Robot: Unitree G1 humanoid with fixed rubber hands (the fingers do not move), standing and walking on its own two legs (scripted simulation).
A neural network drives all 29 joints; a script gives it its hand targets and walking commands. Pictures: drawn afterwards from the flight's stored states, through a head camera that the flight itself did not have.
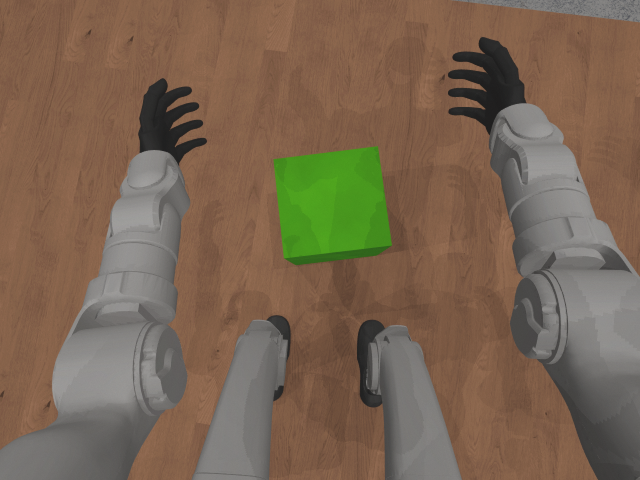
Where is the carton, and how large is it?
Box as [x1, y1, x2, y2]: [273, 146, 391, 264]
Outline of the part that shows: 377,146 273,159 284,258 294,264 301,264 376,255 391,245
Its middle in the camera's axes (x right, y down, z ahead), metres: +0.03 -0.06 +0.88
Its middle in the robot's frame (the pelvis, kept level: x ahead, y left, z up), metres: +0.49 +0.01 -0.51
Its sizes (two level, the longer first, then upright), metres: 0.210 0.200 0.250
